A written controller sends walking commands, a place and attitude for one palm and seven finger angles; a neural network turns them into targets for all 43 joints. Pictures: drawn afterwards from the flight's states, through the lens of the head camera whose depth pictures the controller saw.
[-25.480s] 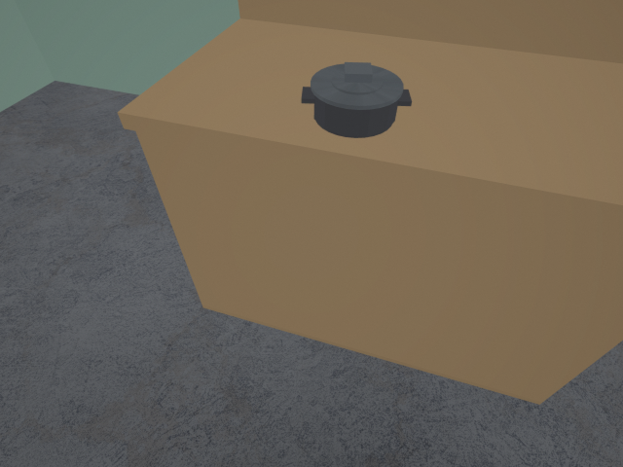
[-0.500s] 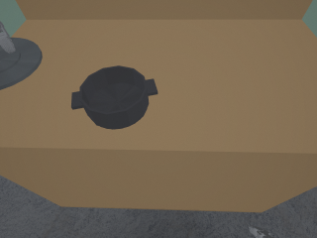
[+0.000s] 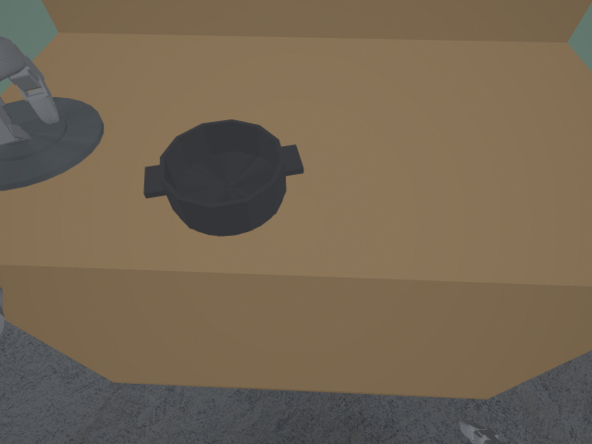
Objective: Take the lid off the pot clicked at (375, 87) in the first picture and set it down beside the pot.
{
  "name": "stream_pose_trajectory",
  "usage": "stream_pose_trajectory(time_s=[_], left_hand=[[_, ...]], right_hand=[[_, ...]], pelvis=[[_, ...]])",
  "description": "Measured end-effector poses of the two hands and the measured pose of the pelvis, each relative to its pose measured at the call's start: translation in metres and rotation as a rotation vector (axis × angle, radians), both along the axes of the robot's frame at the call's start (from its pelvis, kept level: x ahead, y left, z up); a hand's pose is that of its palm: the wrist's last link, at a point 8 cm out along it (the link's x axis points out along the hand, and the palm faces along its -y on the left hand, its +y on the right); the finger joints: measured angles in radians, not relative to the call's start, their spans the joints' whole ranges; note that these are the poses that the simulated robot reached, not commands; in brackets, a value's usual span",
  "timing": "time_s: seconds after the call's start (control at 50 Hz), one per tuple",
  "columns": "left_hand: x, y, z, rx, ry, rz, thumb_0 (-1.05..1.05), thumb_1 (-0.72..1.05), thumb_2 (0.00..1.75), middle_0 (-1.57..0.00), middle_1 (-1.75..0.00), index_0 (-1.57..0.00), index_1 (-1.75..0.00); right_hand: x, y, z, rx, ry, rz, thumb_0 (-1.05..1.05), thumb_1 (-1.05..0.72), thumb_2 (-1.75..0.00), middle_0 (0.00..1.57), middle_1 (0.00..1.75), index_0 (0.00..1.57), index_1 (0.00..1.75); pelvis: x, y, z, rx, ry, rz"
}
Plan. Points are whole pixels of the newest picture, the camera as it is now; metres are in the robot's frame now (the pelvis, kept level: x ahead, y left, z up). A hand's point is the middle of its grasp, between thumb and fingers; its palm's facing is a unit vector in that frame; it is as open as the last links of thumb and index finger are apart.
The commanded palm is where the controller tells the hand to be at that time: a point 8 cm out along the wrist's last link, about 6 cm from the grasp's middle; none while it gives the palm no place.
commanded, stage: lower the lid onto the table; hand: left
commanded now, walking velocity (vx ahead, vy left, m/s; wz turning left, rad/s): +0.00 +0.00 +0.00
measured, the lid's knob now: (13, 121) +0.45 +0.35 +0.20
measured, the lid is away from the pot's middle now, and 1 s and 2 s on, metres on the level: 0.24 0.24 0.25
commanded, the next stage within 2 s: open the fingers wide in 1.56 s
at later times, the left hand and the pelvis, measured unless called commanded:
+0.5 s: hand (22, 138) +0.43 +0.33 +0.19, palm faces -0.31 -0.15 -0.94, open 7.0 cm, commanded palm +0.43 +0.34 +0.26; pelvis +0.00 +0.00 +0.00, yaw +0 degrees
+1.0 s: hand (29, 165) +0.42 +0.34 +0.16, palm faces -0.37 -0.17 -0.91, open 7.0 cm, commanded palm +0.43 +0.34 +0.23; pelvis -0.01 +0.00 +0.00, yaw +0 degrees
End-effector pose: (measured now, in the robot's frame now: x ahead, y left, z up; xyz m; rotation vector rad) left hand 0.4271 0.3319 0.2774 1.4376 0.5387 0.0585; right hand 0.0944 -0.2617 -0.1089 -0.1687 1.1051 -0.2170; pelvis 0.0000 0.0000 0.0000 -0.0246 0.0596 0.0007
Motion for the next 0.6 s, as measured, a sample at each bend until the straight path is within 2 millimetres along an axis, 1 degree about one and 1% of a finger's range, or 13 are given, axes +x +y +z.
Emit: stream_pose_trajectory(time_s=[0.1, 0.32, 0.42, 0.6], left_hand=[[0.003, -0.001, -0.002, -0.010, -0.012, -0.015, 0.01, 0.04, 1.12, -0.64, -0.68, -0.89, -0.83], [0.003, 0.004, -0.018, -0.016, 0.008, -0.026, 0.01, 0.05, 1.12, -0.64, -0.68, -0.89, -0.83], [0.003, 0.005, -0.028, -0.022, 0.042, -0.022, 0.01, 0.05, 1.12, -0.64, -0.68, -0.89, -0.83], [0.001, 0.000, -0.035, -0.034, 0.035, -0.059, 0.02, 0.05, 1.12, -0.64, -0.68, -0.89, -0.83]], right_hand=[[-0.007, -0.002, 0.001, 0.000, 0.005, -0.018, 0.01, -0.91, -0.89, 0.20, 0.30, 0.20, 0.30], [-0.025, -0.008, -0.001, -0.015, 0.056, -0.045, 0.01, -0.91, -0.89, 0.20, 0.30, 0.20, 0.30], [-0.027, -0.008, -0.001, -0.018, 0.067, -0.046, 0.01, -0.91, -0.89, 0.20, 0.30, 0.20, 0.30], [-0.019, -0.005, 0.000, -0.013, 0.036, -0.038, 0.01, -0.91, -0.89, 0.20, 0.30, 0.20, 0.30]], pelvis=[[0.001, 0.001, 0.000, 0.000, 0.003, -0.004], [0.000, 0.002, -0.001, -0.003, 0.010, -0.006], [-0.001, 0.002, -0.001, -0.005, 0.011, -0.005], [-0.001, 0.003, -0.002, -0.006, 0.012, -0.005]])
